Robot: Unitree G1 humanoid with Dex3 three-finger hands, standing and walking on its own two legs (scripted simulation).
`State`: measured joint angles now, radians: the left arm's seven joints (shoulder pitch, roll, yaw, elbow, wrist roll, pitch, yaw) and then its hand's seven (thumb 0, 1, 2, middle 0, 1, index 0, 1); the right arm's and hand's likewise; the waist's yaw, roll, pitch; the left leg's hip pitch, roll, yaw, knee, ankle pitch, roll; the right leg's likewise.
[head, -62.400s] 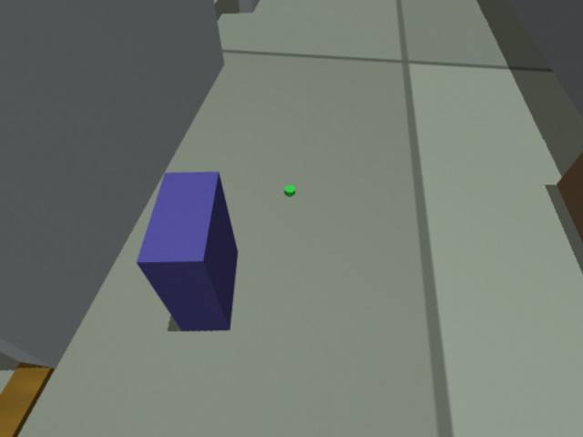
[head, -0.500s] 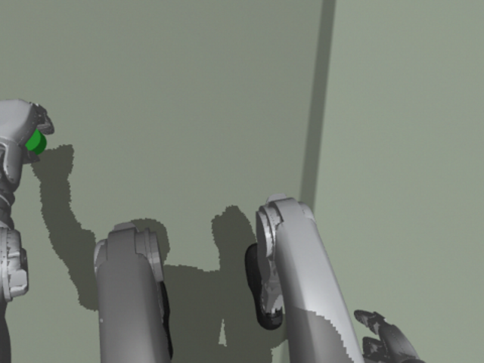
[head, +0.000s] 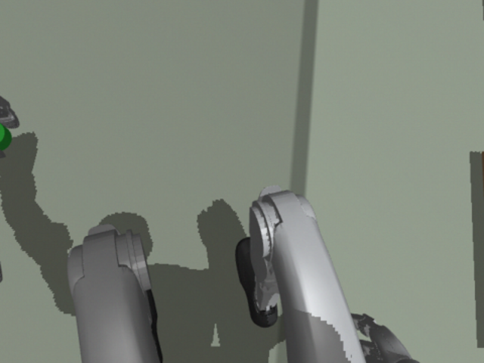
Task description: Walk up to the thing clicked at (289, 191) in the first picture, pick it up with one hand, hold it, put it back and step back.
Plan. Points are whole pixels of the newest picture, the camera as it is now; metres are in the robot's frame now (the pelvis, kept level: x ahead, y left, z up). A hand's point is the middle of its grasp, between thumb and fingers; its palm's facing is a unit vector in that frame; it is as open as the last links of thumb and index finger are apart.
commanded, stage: lower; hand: left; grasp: from above
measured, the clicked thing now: out of the picture +0.49 +0.33 -0.21
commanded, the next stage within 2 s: rest in 0.28 s
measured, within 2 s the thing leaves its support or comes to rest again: rests again in 1.26 s
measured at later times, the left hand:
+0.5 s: hand (1, 149) +0.47 +0.32 -0.23, palm faces -0.46 -0.08 -0.88, open 6.5 cm
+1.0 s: hand (13, 154) +0.47 +0.32 -0.27, palm faces -0.47 -0.10 -0.88, open 6.6 cm
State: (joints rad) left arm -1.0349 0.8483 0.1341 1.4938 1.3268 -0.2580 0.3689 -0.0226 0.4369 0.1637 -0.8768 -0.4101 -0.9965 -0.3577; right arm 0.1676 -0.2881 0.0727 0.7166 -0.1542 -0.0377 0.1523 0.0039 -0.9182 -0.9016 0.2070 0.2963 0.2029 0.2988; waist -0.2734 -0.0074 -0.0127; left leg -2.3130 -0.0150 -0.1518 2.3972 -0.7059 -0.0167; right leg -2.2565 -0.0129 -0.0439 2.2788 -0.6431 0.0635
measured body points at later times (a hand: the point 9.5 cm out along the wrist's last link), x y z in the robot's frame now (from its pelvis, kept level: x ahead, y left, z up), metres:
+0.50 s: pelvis +0.00 +0.00 -0.03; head +0.27 +0.10 +0.32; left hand +0.49 +0.32 -0.18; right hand +0.03 -0.27 -0.10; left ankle +0.07 +0.13 -0.30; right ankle +0.11 -0.14 -0.30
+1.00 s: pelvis +0.00 +0.01 -0.04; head +0.28 +0.11 +0.30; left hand +0.49 +0.32 -0.22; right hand +0.03 -0.27 -0.09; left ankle +0.07 +0.13 -0.30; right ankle +0.11 -0.14 -0.30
